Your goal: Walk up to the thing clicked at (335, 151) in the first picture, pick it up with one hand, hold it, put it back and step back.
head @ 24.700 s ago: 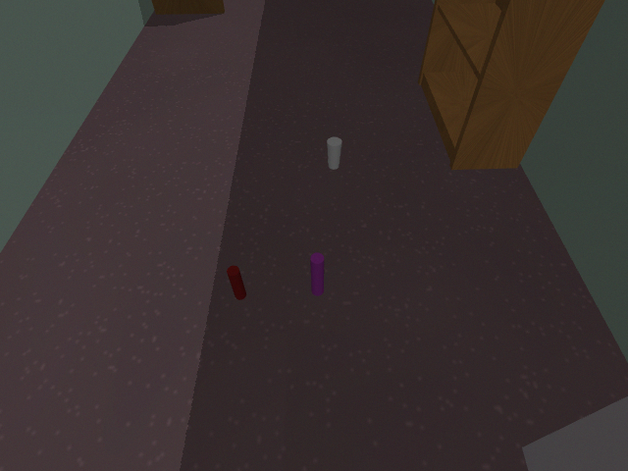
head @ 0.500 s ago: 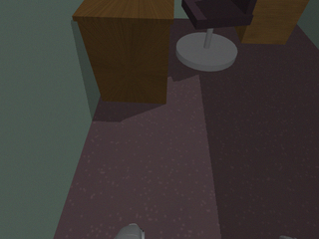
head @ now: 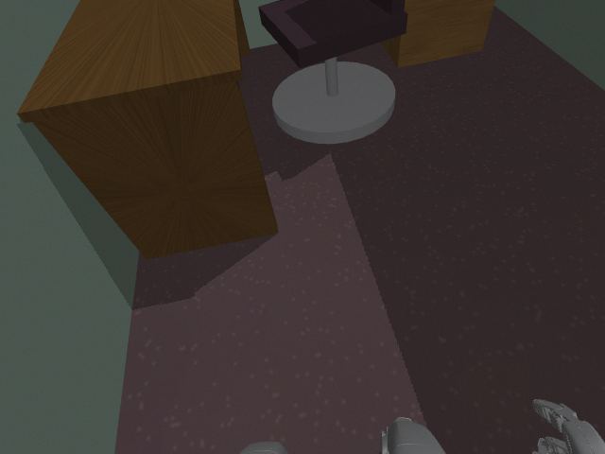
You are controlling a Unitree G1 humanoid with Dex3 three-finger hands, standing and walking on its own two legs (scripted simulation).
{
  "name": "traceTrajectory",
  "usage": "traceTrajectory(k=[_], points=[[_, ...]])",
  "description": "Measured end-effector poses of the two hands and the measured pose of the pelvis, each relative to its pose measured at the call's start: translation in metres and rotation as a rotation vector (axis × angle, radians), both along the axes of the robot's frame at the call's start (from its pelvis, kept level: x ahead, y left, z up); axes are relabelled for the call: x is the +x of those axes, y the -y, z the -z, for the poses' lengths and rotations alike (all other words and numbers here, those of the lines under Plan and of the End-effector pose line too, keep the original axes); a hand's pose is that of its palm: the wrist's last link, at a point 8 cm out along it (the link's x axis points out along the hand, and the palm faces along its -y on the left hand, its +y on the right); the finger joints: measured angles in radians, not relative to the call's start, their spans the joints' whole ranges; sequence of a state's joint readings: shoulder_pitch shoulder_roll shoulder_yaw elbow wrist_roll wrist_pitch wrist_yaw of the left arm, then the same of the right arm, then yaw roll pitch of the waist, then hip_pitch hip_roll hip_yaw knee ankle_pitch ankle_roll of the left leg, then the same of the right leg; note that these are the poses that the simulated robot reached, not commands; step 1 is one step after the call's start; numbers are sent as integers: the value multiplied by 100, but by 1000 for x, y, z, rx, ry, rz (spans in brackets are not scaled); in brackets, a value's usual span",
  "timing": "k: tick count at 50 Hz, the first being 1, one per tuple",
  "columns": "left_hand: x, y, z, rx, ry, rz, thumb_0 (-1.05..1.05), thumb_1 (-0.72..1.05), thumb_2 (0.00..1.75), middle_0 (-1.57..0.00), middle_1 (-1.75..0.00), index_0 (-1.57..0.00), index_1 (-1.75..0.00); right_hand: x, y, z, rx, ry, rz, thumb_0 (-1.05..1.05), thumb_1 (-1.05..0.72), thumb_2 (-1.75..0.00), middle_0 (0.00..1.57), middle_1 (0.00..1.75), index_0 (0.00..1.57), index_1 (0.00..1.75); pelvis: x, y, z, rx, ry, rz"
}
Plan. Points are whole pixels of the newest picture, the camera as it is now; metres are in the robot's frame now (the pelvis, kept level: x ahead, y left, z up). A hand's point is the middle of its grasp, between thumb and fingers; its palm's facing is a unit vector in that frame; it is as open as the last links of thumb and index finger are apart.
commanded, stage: walk up
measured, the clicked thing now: out of the picture -0.70 -0.98 -0.66
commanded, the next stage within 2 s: none
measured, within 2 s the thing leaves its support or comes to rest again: neither
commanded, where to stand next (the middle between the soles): +0.23 +0.06 m, yaw -63 degrees
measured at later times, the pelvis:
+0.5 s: pelvis +0.17 +0.14 +0.00, yaw -25 degrees
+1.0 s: pelvis +0.16 +0.15 +0.01, yaw -48 degrees
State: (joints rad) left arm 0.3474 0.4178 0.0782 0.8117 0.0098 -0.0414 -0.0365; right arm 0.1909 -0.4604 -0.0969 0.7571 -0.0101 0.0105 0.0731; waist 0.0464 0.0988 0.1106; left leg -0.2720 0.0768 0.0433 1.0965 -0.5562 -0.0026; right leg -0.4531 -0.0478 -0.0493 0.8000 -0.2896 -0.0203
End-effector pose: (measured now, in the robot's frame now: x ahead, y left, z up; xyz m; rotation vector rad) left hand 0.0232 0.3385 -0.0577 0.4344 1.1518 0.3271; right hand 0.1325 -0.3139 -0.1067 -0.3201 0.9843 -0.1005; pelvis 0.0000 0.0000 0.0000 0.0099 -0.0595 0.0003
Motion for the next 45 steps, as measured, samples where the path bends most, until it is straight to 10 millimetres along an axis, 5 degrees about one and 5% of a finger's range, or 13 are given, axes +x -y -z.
traceTrajectory(k=[5, 10, 15, 20, 25, 30, 38, 45], points=[[41, -4, -21, 30, -35, 55, 1, 90, 90, -21, -30, -21, -30, 45, -21, -14, 53, 73, 18, 1, -90, -90, 20, 30, 20, 30, 35, -14, -17, -3, -12, 87], [101, -28, -33, 62, -54, 169, 1, 90, 90, -21, -30, -21, -30, 58, -31, -25, 41, 69, 69, 1, -90, -90, 20, 30, 20, 30, 75, -38, -24, -5, -34, 170], [180, -68, -30, 96, -44, 293, 1, 89, 90, -21, -30, -21, -30, 59, -39, -26, -31, 22, 197, 1, -90, -90, 20, 30, 20, 30, 119, -75, -17, -1, -46, 259], [282, -112, 3, 122, -24, 405, 1, 89, 90, -21, -30, -21, -30, 53, -67, -21, -116, 23, 335, 1, -90, -90, 20, 30, 20, 30, 157, -120, 8, -3, -34, 346], [370, -103, 19, 60, 6, 528, 1, 90, 90, -20, -30, -20, -30, 17, -117, -31, -91, -52, 473, 1, -90, -90, 20, 30, 20, 30, 169, -144, -2, -20, -27, 443], [419, -70, 21, -48, -6, 661, 1, 90, 90, -20, -30, -20, -30, -29, -154, -40, -95, -124, 589, 1, -90, -90, 20, 30, 20, 30, 185, -162, -14, -22, -48, 527], [461, -7, 26, -131, -16, 847, 1, 90, 90, -20, -30, -20, -30, -123, -190, -47, -145, -216, 791, 1, -90, -90, 20, 30, 21, 30, 186, -176, -13, -12, -56, 676], [462, 38, 23, -132, 18, 949, 1, 90, 90, -21, -30, -20, -30, -196, -199, -35, -141, -253, 909, 1, -90, -90, 20, 30, 21, 30, 167, -165, -3, 2, -69, 773]])
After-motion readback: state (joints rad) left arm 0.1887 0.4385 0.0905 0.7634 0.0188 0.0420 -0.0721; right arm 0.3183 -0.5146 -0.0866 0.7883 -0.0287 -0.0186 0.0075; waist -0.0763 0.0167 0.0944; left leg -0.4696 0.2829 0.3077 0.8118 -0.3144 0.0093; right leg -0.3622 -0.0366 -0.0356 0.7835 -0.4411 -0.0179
